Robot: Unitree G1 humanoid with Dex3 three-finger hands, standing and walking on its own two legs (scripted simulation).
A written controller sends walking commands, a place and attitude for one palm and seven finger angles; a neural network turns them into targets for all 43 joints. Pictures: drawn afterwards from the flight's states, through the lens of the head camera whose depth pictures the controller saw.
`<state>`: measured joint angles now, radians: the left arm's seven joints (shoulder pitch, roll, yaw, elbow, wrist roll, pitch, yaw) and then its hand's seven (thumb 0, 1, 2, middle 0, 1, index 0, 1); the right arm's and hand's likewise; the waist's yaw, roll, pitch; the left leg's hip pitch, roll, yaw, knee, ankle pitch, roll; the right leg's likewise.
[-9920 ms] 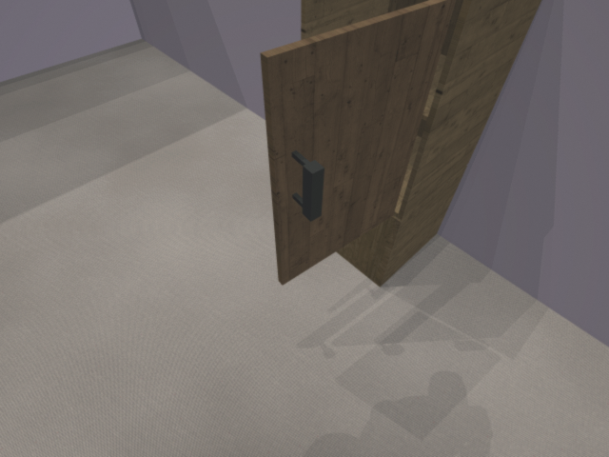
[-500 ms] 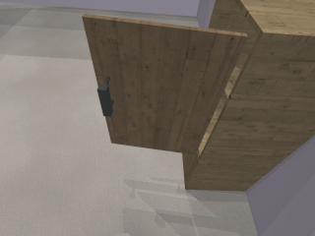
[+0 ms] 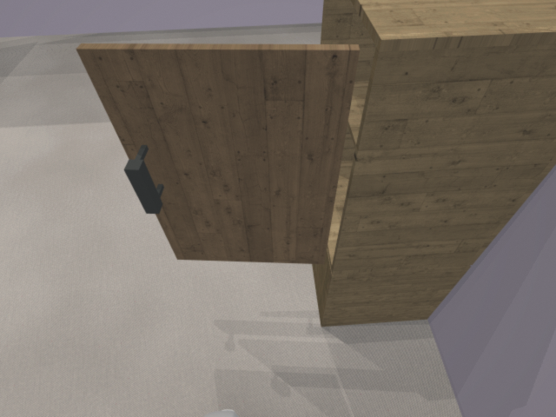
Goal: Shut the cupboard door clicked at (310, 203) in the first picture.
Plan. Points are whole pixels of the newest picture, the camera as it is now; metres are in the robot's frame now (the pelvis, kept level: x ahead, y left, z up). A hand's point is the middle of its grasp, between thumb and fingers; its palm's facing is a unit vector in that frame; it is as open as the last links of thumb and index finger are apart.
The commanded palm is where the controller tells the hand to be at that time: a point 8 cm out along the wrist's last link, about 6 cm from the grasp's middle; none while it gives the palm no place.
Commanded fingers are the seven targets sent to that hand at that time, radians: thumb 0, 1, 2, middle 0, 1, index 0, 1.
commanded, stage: come to a stop and stand still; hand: left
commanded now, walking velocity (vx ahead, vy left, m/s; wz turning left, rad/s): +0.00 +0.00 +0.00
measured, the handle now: (148, 179) +0.52 +0.29 +0.01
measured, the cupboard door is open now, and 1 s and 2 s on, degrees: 84 84 84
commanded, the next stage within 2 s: look again from close up in 0.30 s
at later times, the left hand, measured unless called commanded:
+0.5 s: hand out of the picture -0.01 +0.16 -0.17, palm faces +0.01 -0.98 -0.19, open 7.3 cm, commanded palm none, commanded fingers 0.00 0.90 0.90 -0.20 -0.30 -0.20 -0.30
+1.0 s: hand out of the picture -0.05 +0.20 -0.17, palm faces +0.03 -0.98 -0.17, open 7.4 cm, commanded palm none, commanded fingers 0.00 0.90 0.90 -0.20 -0.30 -0.20 -0.30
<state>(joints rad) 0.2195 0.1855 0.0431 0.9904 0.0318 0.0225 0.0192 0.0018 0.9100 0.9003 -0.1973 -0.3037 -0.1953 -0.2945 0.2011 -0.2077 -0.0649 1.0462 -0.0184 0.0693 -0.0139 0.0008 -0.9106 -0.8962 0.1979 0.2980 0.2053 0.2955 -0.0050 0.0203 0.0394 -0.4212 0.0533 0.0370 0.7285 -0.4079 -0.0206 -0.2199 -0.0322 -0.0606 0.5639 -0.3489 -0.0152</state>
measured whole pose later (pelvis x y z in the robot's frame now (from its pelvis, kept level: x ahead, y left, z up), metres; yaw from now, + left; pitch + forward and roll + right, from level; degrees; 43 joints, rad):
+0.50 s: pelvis -0.01 -0.01 +0.00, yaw +0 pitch -2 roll -1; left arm 0.31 0.14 0.00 1.09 0.02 -0.03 0.05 0.01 0.92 0.90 -0.20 -0.30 -0.20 -0.30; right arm 0.27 -0.16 0.00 1.07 -0.01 -0.01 -0.03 0.01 -0.93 -0.90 0.20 0.30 0.20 0.30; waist -0.01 0.01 0.05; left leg -0.21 0.03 0.05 0.51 -0.27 0.00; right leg -0.16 0.02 -0.07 0.47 -0.28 -0.03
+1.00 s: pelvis -0.03 +0.03 +0.01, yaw +1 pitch -1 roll +0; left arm 0.35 0.18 -0.01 1.08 0.02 0.00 0.03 0.00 0.91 0.90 -0.20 -0.30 -0.20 -0.29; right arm 0.30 -0.15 0.02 1.08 -0.01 -0.01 -0.01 0.01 -0.91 -0.90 0.20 0.30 0.21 0.30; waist 0.01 -0.03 0.01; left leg -0.22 -0.03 0.06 0.44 -0.20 0.06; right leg -0.18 -0.05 -0.06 0.44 -0.24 0.02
